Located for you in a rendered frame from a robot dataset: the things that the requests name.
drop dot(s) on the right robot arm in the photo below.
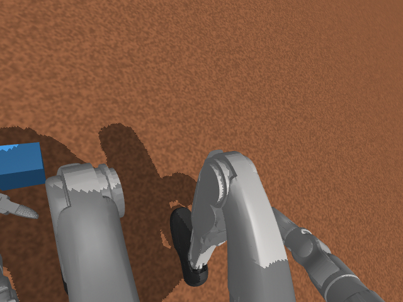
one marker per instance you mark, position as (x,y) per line
(329,274)

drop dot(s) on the left robot hand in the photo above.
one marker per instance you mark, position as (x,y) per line
(7,207)

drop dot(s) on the right robot foot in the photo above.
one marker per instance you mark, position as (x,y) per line
(181,229)

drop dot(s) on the left robot arm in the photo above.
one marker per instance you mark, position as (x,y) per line
(7,294)

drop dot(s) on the right robot hand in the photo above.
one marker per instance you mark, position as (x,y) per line
(285,225)

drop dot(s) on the carton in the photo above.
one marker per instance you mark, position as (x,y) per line
(21,165)

